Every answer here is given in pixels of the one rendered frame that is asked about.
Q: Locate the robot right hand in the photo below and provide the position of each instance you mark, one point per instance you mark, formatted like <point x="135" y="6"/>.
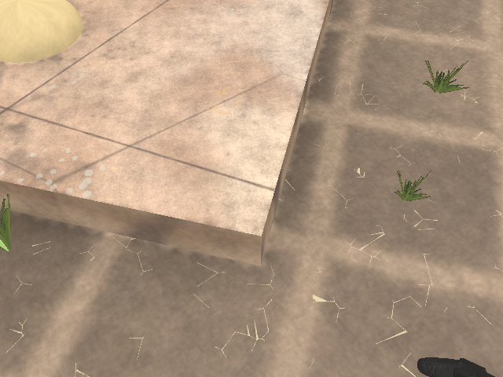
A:
<point x="445" y="367"/>

